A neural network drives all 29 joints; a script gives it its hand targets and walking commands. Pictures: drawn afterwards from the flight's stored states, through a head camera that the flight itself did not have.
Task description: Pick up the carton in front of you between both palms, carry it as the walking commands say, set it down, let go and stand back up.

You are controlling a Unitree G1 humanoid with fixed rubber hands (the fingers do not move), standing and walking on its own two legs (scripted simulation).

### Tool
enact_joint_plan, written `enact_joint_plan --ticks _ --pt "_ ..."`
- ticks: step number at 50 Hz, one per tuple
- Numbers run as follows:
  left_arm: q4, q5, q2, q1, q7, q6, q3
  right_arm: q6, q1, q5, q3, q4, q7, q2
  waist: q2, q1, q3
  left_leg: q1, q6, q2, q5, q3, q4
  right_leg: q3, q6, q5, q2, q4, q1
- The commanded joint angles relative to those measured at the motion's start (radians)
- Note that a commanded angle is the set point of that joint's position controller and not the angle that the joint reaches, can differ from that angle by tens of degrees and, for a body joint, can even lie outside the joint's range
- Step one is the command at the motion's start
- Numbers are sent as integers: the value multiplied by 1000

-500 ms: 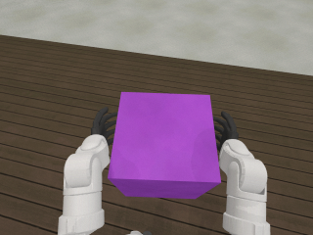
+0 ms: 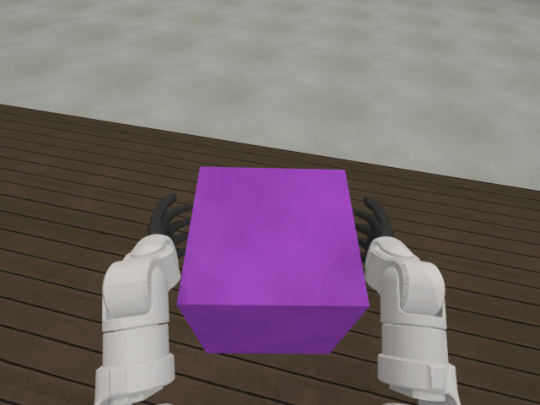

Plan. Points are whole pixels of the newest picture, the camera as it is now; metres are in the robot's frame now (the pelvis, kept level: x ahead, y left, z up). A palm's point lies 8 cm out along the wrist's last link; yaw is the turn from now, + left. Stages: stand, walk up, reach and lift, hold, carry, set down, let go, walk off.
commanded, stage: carry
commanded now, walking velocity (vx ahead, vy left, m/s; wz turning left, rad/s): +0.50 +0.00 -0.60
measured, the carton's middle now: (270, 268) +0.34 +0.00 +0.05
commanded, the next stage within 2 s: none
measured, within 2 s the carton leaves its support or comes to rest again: neither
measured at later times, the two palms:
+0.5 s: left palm (224, 123) +0.70 +0.09 +0.09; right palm (359, 145) +0.63 -0.20 +0.08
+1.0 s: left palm (310, 83) +0.97 -0.14 +0.07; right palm (413, 115) +0.80 -0.39 +0.06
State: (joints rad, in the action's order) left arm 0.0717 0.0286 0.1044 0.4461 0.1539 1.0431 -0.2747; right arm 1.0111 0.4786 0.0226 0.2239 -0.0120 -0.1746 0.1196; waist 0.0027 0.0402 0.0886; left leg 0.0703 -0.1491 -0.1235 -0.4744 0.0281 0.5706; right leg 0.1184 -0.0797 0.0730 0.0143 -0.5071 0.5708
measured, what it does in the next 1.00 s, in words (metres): goes down, turning right: right foot, then left foot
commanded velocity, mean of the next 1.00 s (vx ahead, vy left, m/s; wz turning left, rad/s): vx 0.50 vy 0.00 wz -0.41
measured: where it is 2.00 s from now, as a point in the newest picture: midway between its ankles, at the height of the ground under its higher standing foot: (319, 239)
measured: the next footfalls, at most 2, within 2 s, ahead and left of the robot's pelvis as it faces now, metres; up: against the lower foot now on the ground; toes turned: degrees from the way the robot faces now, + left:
right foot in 0.04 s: +0.19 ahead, -0.06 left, -0.03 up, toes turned -5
left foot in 0.48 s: +0.50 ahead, +0.09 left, -0.05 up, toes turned -15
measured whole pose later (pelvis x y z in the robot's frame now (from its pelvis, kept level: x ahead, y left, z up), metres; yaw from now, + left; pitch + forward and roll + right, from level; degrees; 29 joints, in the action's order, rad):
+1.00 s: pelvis +0.61 -0.08 -0.06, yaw -31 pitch +3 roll -1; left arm 0.04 0.06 0.12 0.48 0.18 1.03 -0.24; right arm 1.01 0.46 -0.02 0.23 0.01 -0.18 0.07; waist -0.01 0.05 0.09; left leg 0.08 0.01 0.10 -0.50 0.24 0.82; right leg 0.17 -0.15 0.00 0.06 -0.49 0.45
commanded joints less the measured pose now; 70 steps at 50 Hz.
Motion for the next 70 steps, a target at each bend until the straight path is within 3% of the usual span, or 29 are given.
enact_joint_plan --ticks 1,2,3,4,7,9,11,15,17,22,24,26,28,30,32,38,44,46,48,49,50,51,52,55,57,62,63,67,70 --pt "-51 -133 742 574 -8 -4 591 -2 529 -149 -563 70 27 709 105 -21 256 -66 95 227 1152 5 208 107 -43 18 93 87 -289" --pt "-88 -100 705 524 -8 -10 547 -1 585 -155 -572 49 25 718 59 -95 332 96 127 198 948 12 417 -67 -81 81 0 70 -527" --pt "-100 -126 682 499 -6 -12 548 9 548 -153 -566 20 24 740 -157 -103 439 350 149 118 211 43 607 -342 -123 322 -247 -92 -793" --pt "-88 -133 688 522 -3 -18 575 13 490 -145 -549 18 25 737 -292 -146 455 660 194 -20 -94 17 919 -740 -351 190 -377 29 -942" --pt "-28 -220 822 642 -20 -48 642 -11 594 -125 -530 69 9 766 -3 -119 358 760 130 128 -11 -95 819 -599 -271 2 -259 71 -706" --pt "52 -276 894 709 -45 -70 693 -22 593 -117 -530 83 16 801 24 -82 362 637 136 148 15 -82 628 -538 -212 -123 -212 105 -551" --pt "52 -302 885 722 -47 -75 734 -42 539 -102 -526 72 20 767 -48 -74 341 617 155 169 24 -78 488 -486 -236 2 -196 116 -499" --pt "129 -309 803 679 -44 -85 751 -57 489 -108 -549 114 15 753 0 -106 372 593 167 139 318 -38 292 -419 -183 295 -168 50 -535" --pt "87 -274 763 598 -36 -71 702 -50 525 -154 -564 147 18 744 -98 -128 392 599 168 143 369 -27 193 -351 -155 374 -112 -8 -604" --pt "13 -239 710 522 -25 -42 676 -16 466 -100 -532 148 6 615 -104 -151 339 416 140 94 509 14 -65 -368 -104 380 -80 -113 -567" --pt "57 -244 709 584 -26 -47 670 -6 460 -97 -541 120 7 657 -48 -47 435 -19 98 189 631 -25 -144 -273 -33 169 -16 -379 -330" --pt "-8 -245 751 569 -31 -15 684 3 391 -55 -483 70 1 557 360 8 550 -455 -33 582 964 -535 -3 -163 55 -687 99 -743 105" --pt "8 -223 736 607 -21 -12 647 1 418 -83 -515 75 6 637 230 31 487 -397 -110 586 745 -560 -38 -173 56 -667 30 -906 291" --pt "-41 -215 800 610 -20 -18 620 -18 542 -176 -581 132 25 728 77 29 391 -235 -71 488 534 -438 -107 -162 52 -587 -21 -782 291" --pt "-16 -189 840 614 -22 -41 612 -45 684 -228 -630 205 43 767 75 -4 343 -64 -46 460 429 -317 -156 -140 56 -542 -43 -662 161" --pt "34 -121 772 562 1 -65 627 -52 548 -218 -614 128 59 750 148 5 322 -115 26 446 716 -35 -181 -112 30 -249 -51 -374 115" --pt "13 -101 678 505 23 -25 593 -27 518 -231 -585 132 35 653 162 63 182 -208 97 327 933 151 -123 94 -21 -8 55 -60 99" --pt "43 -116 657 517 24 -22 595 -19 547 -251 -591 134 31 685 213 5 251 -197 106 367 1170 134 -31 64 -66 -74 82 -20 -97" --pt "-21 -73 643 462 30 -14 550 -1 543 -262 -624 88 43 697 193 -71 302 -49 129 333 1072 197 226 114 -75 27 87 96 -420" --pt "-28 -103 686 463 21 -9 573 -5 589 -268 -615 125 43 684 107 -113 345 124 136 300 798 169 412 -12 -85 81 -17 102 -634" --pt "-4 -90 653 513 21 -18 562 9 582 -235 -598 70 43 709 -104 -90 412 378 150 217 -39 119 588 -279 -113 455 -279 -66 -872" --pt "-42 -122 655 470 18 -13 562 17 544 -228 -582 95 38 693 -198 -99 527 558 167 126 -184 34 819 -567 -258 224 -436 -14 -986" --pt "-39 -101 670 485 21 -19 559 21 571 -208 -589 64 37 716 -202 -112 445 661 151 140 -107 -34 825 -581 -227 128 -376 60 -908" --pt "1 -178 825 638 -14 -48 628 -2 645 -189 -583 77 39 791 -22 -57 327 648 117 215 79 -74 705 -346 -144 74 -336 97 -641" --pt "18 -203 855 661 -36 -71 665 -26 655 -170 -592 62 40 822 -72 -74 314 612 123 204 132 -47 626 -274 -79 56 -299 133 -579" --pt "89 -242 816 640 -48 -96 688 -48 575 -168 -600 133 30 795 -121 -71 333 718 124 197 318 21 444 -87 -75 266 -257 78 -708" --pt "34 -244 808 612 -45 -90 707 -47 556 -150 -588 135 25 758 -58 -72 333 674 110 189 377 24 330 -62 -84 302 -255 75 -692" --pt "106 -248 714 603 -26 -82 673 -16 506 -163 -581 136 13 693 -111 -130 242 590 77 99 650 159 -29 78 -32 343 -156 3 -708" --pt "45 -232 675 560 -9 -51 664 7 484 -126 -530 123 5 620 -122 -54 256 329 33 34 698 205 -46 104 4 549 -222 -158 -627"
